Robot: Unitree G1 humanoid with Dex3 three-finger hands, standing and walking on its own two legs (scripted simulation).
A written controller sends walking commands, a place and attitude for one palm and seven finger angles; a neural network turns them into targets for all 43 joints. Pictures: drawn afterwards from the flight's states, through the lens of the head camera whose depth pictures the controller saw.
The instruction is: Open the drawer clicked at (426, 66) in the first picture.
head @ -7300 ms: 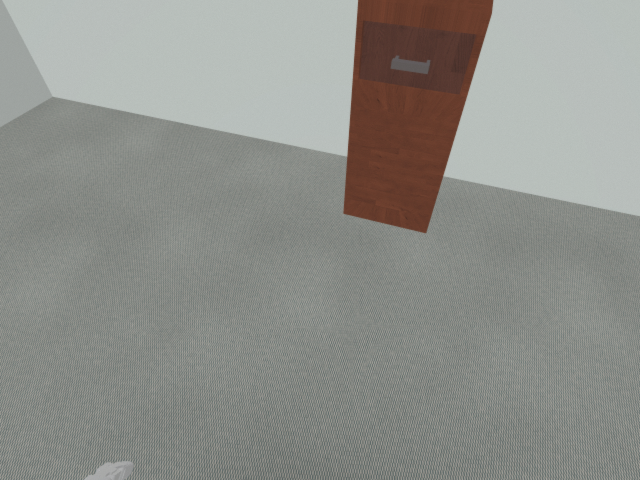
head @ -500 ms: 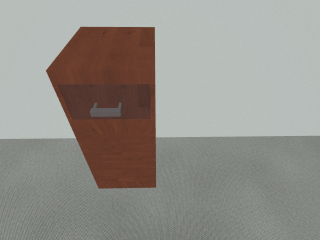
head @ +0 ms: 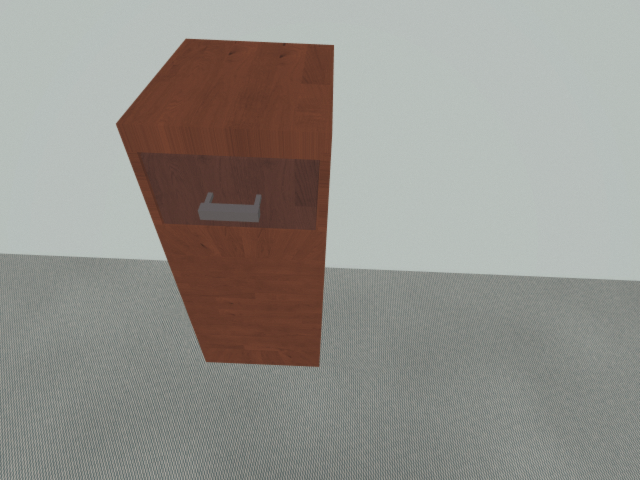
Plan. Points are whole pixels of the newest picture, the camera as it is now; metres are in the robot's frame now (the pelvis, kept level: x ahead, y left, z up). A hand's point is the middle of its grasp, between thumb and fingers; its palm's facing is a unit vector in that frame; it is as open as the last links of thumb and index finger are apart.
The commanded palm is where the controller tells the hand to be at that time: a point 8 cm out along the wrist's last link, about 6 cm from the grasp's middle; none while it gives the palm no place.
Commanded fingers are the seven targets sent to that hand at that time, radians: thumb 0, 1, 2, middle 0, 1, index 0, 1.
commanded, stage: shuffle to correct the standing spot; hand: left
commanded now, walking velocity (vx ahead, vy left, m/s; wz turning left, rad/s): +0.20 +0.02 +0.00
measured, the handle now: (231, 205) +0.61 +0.22 -0.03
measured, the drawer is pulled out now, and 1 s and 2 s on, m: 0.00 0.00 0.00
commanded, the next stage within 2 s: come to a stop and stand still in 0.24 s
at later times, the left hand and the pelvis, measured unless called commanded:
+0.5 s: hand out of the picture +0.15 +0.16 -0.17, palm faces +0.05 -0.97 -0.24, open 7.3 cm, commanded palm none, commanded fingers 0.00 0.90 0.90 -0.20 -0.30 -0.20 -0.30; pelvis +0.10 -0.02 -0.01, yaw +1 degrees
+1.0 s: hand out of the picture +0.09 +0.21 -0.17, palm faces +0.01 -0.98 -0.18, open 7.4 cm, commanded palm none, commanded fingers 0.00 0.90 0.90 -0.20 -0.30 -0.20 -0.30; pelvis +0.09 +0.03 +0.01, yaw -2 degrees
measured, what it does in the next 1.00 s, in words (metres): steps on the spot: right foot, then left foot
